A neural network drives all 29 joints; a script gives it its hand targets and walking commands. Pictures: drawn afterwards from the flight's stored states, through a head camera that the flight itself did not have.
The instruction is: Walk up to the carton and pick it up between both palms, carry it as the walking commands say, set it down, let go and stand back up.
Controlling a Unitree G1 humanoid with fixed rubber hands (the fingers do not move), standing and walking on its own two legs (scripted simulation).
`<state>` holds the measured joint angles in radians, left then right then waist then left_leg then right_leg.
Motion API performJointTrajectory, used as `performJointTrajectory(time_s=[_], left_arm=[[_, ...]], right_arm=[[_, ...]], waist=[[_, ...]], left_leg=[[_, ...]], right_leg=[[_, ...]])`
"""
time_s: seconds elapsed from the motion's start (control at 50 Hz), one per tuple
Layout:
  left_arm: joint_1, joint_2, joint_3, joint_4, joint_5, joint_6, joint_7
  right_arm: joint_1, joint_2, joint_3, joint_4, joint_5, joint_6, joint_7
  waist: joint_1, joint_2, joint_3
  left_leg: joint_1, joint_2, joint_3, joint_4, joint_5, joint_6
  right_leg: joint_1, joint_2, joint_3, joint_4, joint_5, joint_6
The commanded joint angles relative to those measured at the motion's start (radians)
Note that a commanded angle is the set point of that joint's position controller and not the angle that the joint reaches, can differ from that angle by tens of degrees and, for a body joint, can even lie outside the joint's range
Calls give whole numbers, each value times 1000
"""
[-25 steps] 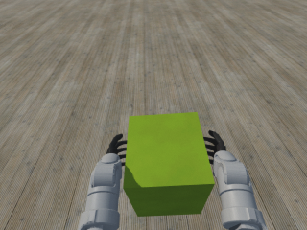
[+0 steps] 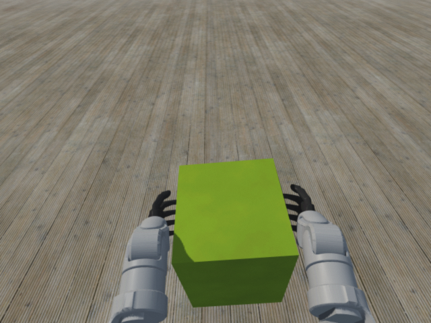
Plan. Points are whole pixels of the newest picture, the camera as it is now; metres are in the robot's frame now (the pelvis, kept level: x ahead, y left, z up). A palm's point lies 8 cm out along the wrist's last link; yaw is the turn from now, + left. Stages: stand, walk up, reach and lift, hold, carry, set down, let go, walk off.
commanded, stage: hold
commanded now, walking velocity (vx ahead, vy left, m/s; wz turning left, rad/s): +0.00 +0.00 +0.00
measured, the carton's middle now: (231, 235) +0.30 +0.00 -0.03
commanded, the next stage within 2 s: carry in 0.28 s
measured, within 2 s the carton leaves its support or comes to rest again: neither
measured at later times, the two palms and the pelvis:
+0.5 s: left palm (152, 221) +0.29 +0.16 +0.05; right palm (298, 215) +0.30 -0.13 +0.05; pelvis +0.00 +0.01 -0.02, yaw +4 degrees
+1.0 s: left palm out of the picture +0.10 +0.18 +0.08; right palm (300, 270) +0.18 -0.10 +0.07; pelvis -0.13 -0.03 -0.01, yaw +18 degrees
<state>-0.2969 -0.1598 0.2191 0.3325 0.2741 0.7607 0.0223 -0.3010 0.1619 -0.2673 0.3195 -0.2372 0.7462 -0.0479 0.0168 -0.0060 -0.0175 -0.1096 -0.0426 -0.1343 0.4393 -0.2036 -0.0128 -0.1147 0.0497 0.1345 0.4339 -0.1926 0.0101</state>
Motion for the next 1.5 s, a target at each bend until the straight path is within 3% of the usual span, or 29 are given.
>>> performJointTrajectory(time_s=[0.0,0.22,0.24,0.26,0.34,0.44,0.5,0.54,0.56,0.62,0.68,0.74,0.76,0.78,0.8,0.84,0.88,1.06,1.1,1.12,1.14,1.18,1.2,1.22,1.28,1.4,1.44,1.46,1.48], left_arm=[[-755,-988,-573,-63,-310,-72,-285],[-637,-1038,-512,30,-272,-50,-259],[-584,-1026,-496,24,-259,-62,-256],[-631,-999,-569,-37,-292,-58,-256],[-649,-970,-668,-268,-415,-9,-223],[-505,-906,-753,-456,-462,125,-164],[-497,-892,-778,-542,-490,204,-142],[-483,-910,-834,-602,-530,249,-134],[-493,-904,-836,-643,-551,270,-136],[-490,-912,-859,-692,-593,318,-140],[-381,-905,-847,-712,-602,360,-146],[-382,-914,-822,-704,-608,389,-159],[-346,-909,-836,-705,-612,392,-161],[-345,-870,-815,-694,-599,395,-167],[-344,-887,-806,-689,-595,405,-169],[-371,-892,-801,-673,-591,412,-182],[-442,-898,-805,-747,-593,401,-172],[-248,-879,-716,-599,-502,436,-152],[-295,-882,-746,-575,-505,435,-154],[-388,-863,-784,-659,-517,420,-155],[-440,-895,-794,-645,-543,425,-161],[-523,-927,-809,-700,-601,408,-172],[-502,-970,-831,-673,-615,400,-170],[-573,-982,-850,-707,-632,388,-170],[-514,-1000,-862,-768,-666,393,-171],[-335,-935,-856,-772,-644,406,-164],[-328,-931,-865,-732,-624,397,-179],[-354,-913,-870,-765,-636,383,-175],[-344,-953,-871,-777,-623,380,-176]], right_arm=[[-661,1051,594,39,265,-46,291],[-639,958,567,51,242,-40,312],[-652,980,592,7,232,-42,312],[-655,973,631,-6,275,-35,299],[-630,970,762,-236,395,31,267],[-561,902,856,-431,502,168,230],[-517,909,896,-480,545,244,213],[-441,844,901,-558,550,283,205],[-447,857,902,-604,554,298,198],[-493,865,909,-720,559,341,184],[-373,835,872,-755,516,385,173],[-337,882,861,-692,496,429,164],[-281,850,867,-708,489,433,163],[-306,864,878,-703,486,441,163],[-362,868,886,-726,502,443,162],[-437,873,886,-712,528,447,177],[-469,917,904,-692,562,451,190],[-386,902,902,-604,593,486,208],[-408,896,891,-594,580,479,223],[-346,898,878,-554,560,470,233],[-408,904,874,-594,563,460,236],[-451,928,863,-627,560,444,230],[-494,937,879,-655,572,444,225],[-472,946,875,-616,550,436,221],[-536,926,873,-806,572,410,199],[-252,920,848,-711,468,426,160],[-254,916,856,-698,458,427,167],[-244,922,879,-714,473,421,165],[-360,936,920,-793,518,418,172]], waist=[[-7,24,-248],[-10,34,-207],[-2,-68,-195],[-21,-24,-220],[-16,13,-426],[-15,-75,-510],[-29,-52,-509],[-42,278,-516],[-30,314,-514],[-29,167,-434],[-34,219,-470],[-24,131,-486],[-19,11,-496],[-16,-261,-422],[-16,-301,-419],[-22,-140,-377],[-25,-60,-315],[-15,-216,-375],[-38,-3,-330],[-36,267,-320],[-30,371,-267],[-39,263,-287],[-28,123,-280],[-24,126,-311],[-34,160,-408],[-35,184,-503],[-20,20,-524],[-18,-232,-504],[-5,-301,-451]], left_leg=[[-9,-32,78,-73,-124,13],[42,-10,48,-115,-45,-12],[56,-14,37,-109,37,9],[-103,163,-45,-10,145,44],[-164,152,-25,215,513,29],[-342,64,77,241,134,6],[-179,133,-26,153,382,60],[38,370,-319,86,938,198],[52,369,-351,81,946,223],[-66,285,-235,7,558,170],[-118,230,-174,7,459,123],[-263,204,-167,22,292,87],[-383,123,-73,81,82,24],[-542,-14,78,341,-185,-19],[-634,-24,146,645,-369,-33],[-570,54,123,785,-309,-12],[-541,56,143,854,-267,-9],[-288,39,256,202,-191,7],[-149,121,135,-36,1,9],[-64,327,-159,-121,207,68],[-156,501,-383,-93,535,168],[-286,401,-248,-37,389,210],[-310,307,-105,-27,302,155],[-226,276,-38,16,318,125],[-180,263,-69,-6,247,117],[-63,277,-212,-18,384,138],[-285,126,-36,43,40,4],[-445,-2,117,280,-143,-35],[-545,33,153,408,-301,-24]], right_leg=[[21,26,-54,-88,-124,-9],[14,40,-64,-84,-33,-22],[16,41,-78,-88,20,-10],[-83,-140,-26,25,92,-27],[-17,-167,-15,175,454,-36],[92,-299,48,199,788,-124],[-111,-206,-48,301,519,-59],[-440,-15,-181,519,-268,41],[-439,-32,-114,519,-419,33],[-452,-43,-126,543,-329,16],[-317,-4,-184,375,-238,24],[-48,-1,-197,77,-153,15],[68,-114,-92,-45,-101,-20],[88,-353,121,-139,59,-95],[43,-568,205,-66,453,-223],[-69,-520,49,-8,561,-260],[-109,-431,-50,8,585,-197],[-99,-416,-163,116,280,-148],[-291,-342,-256,277,35,-56],[-483,-240,-299,417,-290,11],[-580,-143,-255,635,-454,79],[-515,-138,-154,756,-380,33],[-496,-142,-175,803,-263,35],[-514,-136,-202,736,-226,28],[-477,-99,-205,664,-205,47],[-221,-18,-207,154,-308,21],[66,-199,-71,-132,-145,-15],[101,-419,145,-79,136,-108],[71,-560,128,23,535,-244]])
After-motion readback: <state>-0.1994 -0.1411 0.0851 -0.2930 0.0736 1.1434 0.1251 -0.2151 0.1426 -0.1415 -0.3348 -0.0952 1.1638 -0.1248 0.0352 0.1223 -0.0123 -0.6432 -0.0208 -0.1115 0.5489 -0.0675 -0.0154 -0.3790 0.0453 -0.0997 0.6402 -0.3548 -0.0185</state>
